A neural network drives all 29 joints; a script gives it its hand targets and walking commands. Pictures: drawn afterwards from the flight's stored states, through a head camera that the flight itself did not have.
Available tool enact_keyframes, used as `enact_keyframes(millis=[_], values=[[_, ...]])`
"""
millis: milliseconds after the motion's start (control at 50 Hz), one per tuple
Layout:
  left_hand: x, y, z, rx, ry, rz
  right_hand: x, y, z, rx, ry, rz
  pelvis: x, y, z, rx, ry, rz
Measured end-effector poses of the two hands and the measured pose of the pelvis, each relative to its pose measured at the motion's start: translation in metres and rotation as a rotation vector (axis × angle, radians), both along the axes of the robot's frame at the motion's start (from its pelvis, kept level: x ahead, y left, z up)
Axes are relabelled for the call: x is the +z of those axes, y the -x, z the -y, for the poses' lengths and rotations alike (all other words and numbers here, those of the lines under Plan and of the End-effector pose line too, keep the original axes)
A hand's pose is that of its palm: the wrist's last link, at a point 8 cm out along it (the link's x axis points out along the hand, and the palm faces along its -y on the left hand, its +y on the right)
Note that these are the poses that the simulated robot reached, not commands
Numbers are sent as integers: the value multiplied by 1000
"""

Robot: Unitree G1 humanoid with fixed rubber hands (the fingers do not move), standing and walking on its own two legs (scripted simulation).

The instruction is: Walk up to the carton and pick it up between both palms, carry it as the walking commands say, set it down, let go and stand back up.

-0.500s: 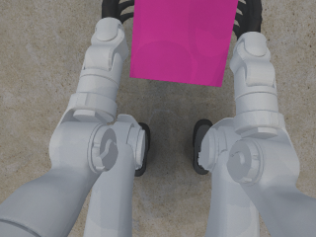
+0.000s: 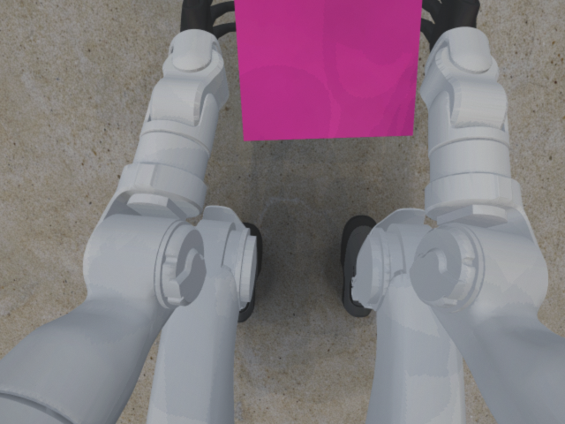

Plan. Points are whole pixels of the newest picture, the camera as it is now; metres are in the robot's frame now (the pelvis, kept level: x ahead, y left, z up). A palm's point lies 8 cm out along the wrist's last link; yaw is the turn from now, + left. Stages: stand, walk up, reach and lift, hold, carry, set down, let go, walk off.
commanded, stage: set down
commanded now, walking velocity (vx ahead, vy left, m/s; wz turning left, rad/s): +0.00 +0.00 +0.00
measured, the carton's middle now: (321, 55) +0.52 -0.03 -0.26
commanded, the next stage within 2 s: none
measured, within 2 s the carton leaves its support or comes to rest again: rests again in 0.74 s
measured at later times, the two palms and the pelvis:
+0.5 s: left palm (210, 38) +0.52 +0.10 -0.18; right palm (456, 30) +0.52 -0.17 -0.17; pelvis +0.00 +0.00 -0.01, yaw +0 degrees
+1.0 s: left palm (215, 35) +0.52 +0.10 -0.19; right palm (461, 27) +0.53 -0.18 -0.18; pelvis +0.00 +0.00 -0.01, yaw +0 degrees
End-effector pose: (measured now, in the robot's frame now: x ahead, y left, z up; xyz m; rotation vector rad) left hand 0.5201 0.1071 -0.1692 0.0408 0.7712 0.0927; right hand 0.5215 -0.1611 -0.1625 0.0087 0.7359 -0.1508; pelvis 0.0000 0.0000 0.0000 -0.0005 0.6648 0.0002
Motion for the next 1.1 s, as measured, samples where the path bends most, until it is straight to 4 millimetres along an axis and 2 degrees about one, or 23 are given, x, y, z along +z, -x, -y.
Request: enact_keyframes(millis=[340,1100], values=[[-12,3,6,-23,17,-21,-8,-1,9,3,-2,-19,-2,-1,1,-1,0,-12],[-23,-4,11,-47,88,9,-22,-9,21,23,-15,-41,-13,-2,3,-3,-5,-22]])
